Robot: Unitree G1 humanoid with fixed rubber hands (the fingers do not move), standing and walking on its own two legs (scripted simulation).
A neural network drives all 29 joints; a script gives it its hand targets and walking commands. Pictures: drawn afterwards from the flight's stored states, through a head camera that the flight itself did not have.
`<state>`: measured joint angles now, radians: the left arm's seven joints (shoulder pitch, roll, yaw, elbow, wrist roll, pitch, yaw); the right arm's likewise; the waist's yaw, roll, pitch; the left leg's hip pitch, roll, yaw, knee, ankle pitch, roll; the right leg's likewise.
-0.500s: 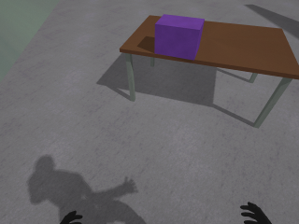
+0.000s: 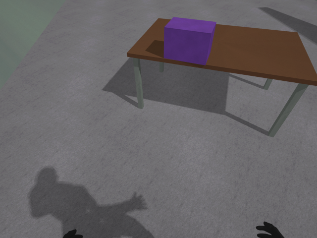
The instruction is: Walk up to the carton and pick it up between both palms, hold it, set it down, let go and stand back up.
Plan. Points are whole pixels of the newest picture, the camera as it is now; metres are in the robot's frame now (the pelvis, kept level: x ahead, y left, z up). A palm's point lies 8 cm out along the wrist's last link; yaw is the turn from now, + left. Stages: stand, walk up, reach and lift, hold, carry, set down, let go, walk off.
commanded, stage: stand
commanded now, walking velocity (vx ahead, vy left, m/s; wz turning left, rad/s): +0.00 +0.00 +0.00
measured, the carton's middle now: (189, 40) +1.35 -0.18 -0.08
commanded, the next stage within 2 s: none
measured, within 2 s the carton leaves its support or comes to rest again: neither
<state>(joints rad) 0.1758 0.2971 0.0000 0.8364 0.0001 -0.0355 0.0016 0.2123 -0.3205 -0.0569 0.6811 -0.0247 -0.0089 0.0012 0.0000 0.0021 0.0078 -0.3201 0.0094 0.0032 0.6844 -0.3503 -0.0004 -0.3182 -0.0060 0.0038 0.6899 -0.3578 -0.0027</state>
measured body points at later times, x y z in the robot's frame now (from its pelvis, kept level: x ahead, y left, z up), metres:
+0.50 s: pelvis -0.02 +0.00 +0.00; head -0.02 +0.00 +0.45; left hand +0.10 +0.28 -0.12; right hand +0.11 -0.29 -0.10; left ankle +0.01 +0.12 -0.72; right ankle +0.01 -0.12 -0.72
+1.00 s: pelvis -0.01 +0.01 +0.00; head -0.01 +0.01 +0.45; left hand +0.10 +0.29 -0.12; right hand +0.10 -0.29 -0.10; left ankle +0.01 +0.12 -0.72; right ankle +0.01 -0.12 -0.72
